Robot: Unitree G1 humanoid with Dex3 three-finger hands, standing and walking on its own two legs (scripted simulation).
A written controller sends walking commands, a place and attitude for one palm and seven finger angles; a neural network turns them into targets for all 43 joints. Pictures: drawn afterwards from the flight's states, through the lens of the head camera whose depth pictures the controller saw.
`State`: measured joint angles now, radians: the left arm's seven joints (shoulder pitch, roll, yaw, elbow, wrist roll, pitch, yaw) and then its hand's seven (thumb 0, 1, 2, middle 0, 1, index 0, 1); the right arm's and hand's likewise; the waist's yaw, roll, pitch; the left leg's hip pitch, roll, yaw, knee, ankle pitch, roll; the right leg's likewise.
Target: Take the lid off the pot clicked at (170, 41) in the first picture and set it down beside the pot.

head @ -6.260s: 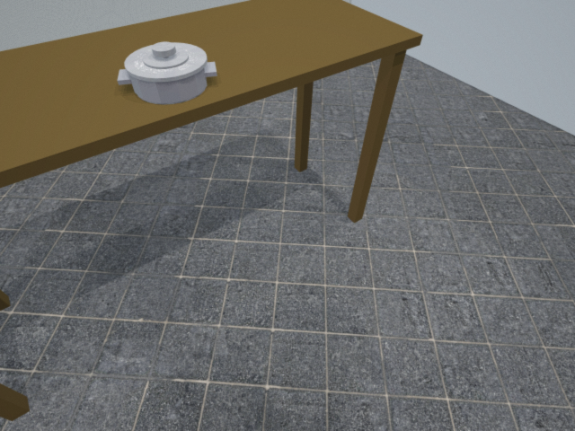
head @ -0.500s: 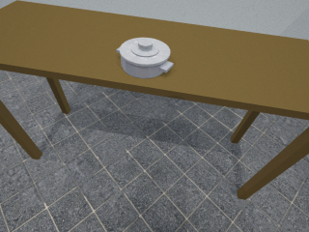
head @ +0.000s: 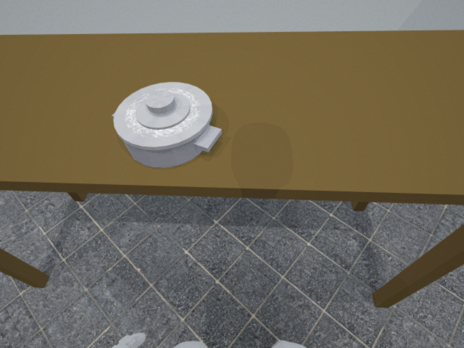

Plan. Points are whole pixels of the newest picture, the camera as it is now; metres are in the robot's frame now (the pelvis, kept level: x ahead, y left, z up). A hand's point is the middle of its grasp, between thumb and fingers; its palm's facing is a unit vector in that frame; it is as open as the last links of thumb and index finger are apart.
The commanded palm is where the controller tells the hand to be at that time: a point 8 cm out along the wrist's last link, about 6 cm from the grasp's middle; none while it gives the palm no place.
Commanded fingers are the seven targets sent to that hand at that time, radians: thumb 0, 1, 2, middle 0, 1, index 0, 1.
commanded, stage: come to a stop and stand still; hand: left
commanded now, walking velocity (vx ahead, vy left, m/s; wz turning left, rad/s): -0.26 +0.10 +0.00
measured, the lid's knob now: (160, 101) +0.48 +0.13 +0.17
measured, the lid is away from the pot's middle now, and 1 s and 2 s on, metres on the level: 0.00 0.00 0.00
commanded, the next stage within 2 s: look again from close up in 1.28 s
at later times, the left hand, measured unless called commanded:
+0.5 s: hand out of the picture +0.02 +0.26 -0.16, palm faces +0.04 -0.98 -0.21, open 7.4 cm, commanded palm none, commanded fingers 0.00 0.90 0.90 -0.20 -0.30 -0.20 -0.30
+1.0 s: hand out of the picture +0.04 +0.19 -0.16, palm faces -0.04 -0.97 -0.24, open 7.3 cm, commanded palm none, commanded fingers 0.00 0.90 0.90 -0.20 -0.30 -0.20 -0.30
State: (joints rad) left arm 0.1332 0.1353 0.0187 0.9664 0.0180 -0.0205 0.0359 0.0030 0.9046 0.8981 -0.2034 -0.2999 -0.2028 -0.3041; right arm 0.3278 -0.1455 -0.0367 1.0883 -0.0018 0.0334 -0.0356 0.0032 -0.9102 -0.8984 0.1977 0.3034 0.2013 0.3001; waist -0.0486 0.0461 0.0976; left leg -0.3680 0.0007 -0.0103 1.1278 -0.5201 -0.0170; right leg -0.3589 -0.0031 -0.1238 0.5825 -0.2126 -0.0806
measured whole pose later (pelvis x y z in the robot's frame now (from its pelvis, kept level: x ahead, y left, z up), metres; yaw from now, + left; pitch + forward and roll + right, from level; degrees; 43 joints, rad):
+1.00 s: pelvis -0.02 +0.01 +0.00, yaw -2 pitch -1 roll +1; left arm 0.23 0.17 0.01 1.03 0.02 0.00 0.03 0.01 0.92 0.90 -0.20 -0.30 -0.20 -0.30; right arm 0.29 -0.16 -0.02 1.04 -0.02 0.01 -0.02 0.01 -0.92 -0.90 0.20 0.30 0.20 0.30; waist -0.02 0.03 0.02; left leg -0.28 0.05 -0.01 0.60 -0.30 -0.06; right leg -0.24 -0.02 0.03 0.64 -0.39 0.02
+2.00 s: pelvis -0.02 +0.02 +0.01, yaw -2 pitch -1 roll +1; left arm 0.24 0.19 0.02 1.04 0.02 0.00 0.02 0.01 0.90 0.90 -0.20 -0.30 -0.20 -0.30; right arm 0.23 -0.16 -0.02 1.08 -0.02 0.01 -0.02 0.00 -0.92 -0.90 0.20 0.30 0.20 0.30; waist 0.01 -0.01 0.06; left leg -0.24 0.04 -0.02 0.52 -0.26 -0.05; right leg -0.19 -0.04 0.02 0.55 -0.34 0.03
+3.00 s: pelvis -0.03 +0.03 +0.01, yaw -2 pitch -6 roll +0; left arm 0.67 0.31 0.26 -0.48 -0.01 -0.10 0.07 0.02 0.89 0.90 -1.28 -1.48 -1.28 -1.48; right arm 0.21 -0.17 0.04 0.65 -0.01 -0.23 -0.07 0.01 -0.90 -0.90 0.20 0.30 0.21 0.30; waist 0.09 0.06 0.03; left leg -0.13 0.04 -0.02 0.47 -0.24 -0.04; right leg -0.06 -0.03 0.02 0.44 -0.29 0.04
